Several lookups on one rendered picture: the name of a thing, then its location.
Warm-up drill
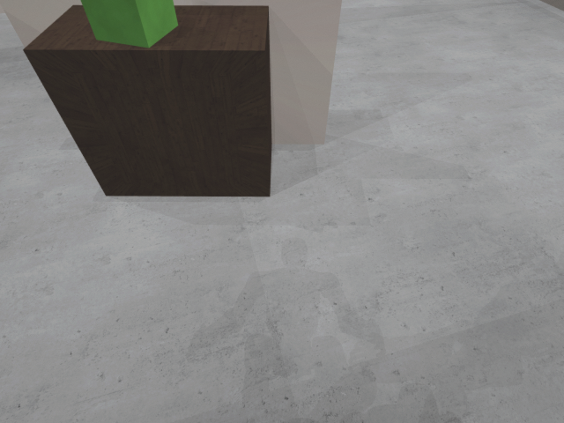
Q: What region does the pedestal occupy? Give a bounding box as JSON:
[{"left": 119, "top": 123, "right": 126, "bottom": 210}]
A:
[{"left": 23, "top": 5, "right": 271, "bottom": 197}]

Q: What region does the carton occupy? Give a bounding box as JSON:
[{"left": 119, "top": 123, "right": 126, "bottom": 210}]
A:
[{"left": 81, "top": 0, "right": 178, "bottom": 48}]

